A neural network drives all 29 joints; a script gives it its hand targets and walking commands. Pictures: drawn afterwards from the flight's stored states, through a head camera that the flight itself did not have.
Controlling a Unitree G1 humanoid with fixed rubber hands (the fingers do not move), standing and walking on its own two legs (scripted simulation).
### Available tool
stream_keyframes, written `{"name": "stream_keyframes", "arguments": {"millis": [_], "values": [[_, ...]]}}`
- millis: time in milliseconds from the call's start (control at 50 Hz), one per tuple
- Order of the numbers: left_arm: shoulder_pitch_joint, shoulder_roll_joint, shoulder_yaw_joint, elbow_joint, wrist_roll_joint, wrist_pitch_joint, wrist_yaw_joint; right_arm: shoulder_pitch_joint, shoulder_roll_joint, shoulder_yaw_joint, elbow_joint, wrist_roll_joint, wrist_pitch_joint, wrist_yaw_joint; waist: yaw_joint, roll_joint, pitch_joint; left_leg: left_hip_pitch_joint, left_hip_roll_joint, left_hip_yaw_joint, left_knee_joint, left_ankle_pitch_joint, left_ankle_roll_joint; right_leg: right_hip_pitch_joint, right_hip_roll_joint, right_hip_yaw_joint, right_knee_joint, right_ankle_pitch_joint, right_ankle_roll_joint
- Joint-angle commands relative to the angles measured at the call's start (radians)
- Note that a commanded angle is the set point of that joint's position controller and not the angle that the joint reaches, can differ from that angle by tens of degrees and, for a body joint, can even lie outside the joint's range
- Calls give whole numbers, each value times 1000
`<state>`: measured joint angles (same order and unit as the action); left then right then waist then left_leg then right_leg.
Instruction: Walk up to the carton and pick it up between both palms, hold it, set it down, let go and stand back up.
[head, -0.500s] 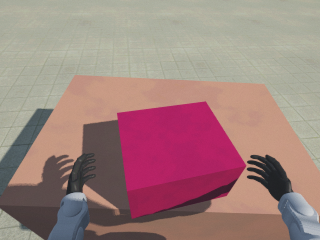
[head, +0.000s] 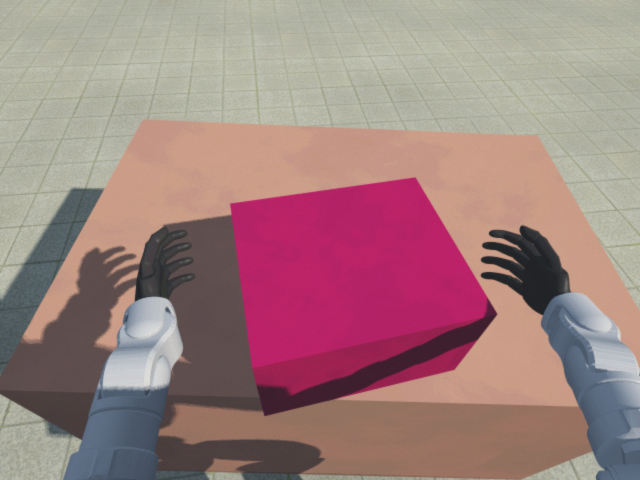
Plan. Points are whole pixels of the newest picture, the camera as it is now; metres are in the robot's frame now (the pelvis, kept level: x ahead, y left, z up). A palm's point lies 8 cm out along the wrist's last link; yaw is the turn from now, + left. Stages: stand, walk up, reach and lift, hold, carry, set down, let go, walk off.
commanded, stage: reach and lift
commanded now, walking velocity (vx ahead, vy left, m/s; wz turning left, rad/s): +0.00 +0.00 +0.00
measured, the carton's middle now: (345, 288) +0.40 -0.03 -0.04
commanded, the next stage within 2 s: none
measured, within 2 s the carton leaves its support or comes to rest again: neither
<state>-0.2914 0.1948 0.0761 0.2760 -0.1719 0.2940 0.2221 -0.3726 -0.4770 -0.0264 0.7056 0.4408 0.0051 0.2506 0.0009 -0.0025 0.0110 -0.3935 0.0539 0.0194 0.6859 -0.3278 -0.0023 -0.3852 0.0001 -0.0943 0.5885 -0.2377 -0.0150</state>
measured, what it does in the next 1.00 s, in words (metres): stands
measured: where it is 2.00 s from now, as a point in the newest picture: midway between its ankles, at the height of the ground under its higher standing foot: outside the picture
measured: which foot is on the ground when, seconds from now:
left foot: down 0.00-1.00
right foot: down 0.00-1.00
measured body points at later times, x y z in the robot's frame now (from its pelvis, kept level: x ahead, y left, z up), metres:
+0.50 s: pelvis +0.01 +0.00 +0.00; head +0.07 +0.01 +0.45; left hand +0.40 +0.23 +0.06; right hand +0.43 -0.24 +0.08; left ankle +0.02 +0.11 -0.72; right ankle +0.04 -0.12 -0.72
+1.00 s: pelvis +0.01 -0.01 -0.01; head +0.14 -0.01 +0.42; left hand +0.38 +0.23 -0.02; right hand +0.43 -0.26 +0.00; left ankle +0.02 +0.11 -0.72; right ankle +0.04 -0.12 -0.72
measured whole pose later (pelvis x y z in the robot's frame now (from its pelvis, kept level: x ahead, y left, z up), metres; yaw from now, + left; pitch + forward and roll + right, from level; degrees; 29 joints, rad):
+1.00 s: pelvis +0.01 -0.01 -0.01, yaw -1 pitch +25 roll -2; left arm -0.47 0.19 0.11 0.79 -0.18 -0.22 0.15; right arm -0.60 -0.48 0.06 0.99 0.43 -0.30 0.21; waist 0.07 0.02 -0.18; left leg -0.83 0.06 0.02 0.67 -0.28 -0.01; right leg -0.82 0.01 -0.09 0.58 -0.19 -0.02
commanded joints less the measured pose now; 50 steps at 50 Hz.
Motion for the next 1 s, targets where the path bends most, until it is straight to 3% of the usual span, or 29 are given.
{"name": "stream_keyframes", "arguments": {"millis": [0,200,400,520,720,780,900,980], "values": [[-445,170,105,-206,-28,-7,-2,-561,-380,-81,-272,16,-8,-27,166,-6,-554,-26,-49,22,-255,206,-26,218,63,151,-114,202,-35],[-566,178,120,-80,-16,47,-12,-701,-381,-75,-157,-12,47,-38,175,-2,-645,-44,-38,22,-244,269,-36,213,76,135,-114,238,-42],[-601,152,122,6,26,-12,-32,-727,-359,-48,-6,-45,20,-42,186,10,-746,0,-23,19,-190,426,-60,180,92,118,-95,353,-44],[-565,134,117,45,59,-141,-57,-695,-308,-20,53,-56,-89,-46,194,37,-812,13,-24,23,-135,552,-72,175,100,109,-64,423,-35],[-577,147,63,321,5,-454,-81,-705,-250,103,219,-8,-280,-44,219,-38,-851,-173,-28,39,-74,396,-52,121,80,113,10,341,-8],[-570,150,49,360,-17,-531,-82,-709,-244,113,228,6,-327,-50,206,-37,-913,-210,-33,38,-51,390,-52,101,73,108,39,360,-3],[-550,167,36,376,-41,-614,-93,-683,-243,142,231,25,-383,-62,194,-28,-1031,-217,-40,38,-16,422,-56,70,74,104,69,404,12],[-516,169,43,363,-39,-632,-107,-672,-238,163,205,32,-404,-74,191,-54,-1063,-255,-49,44,-12,441,-48,122,69,118,79,471,28]]}}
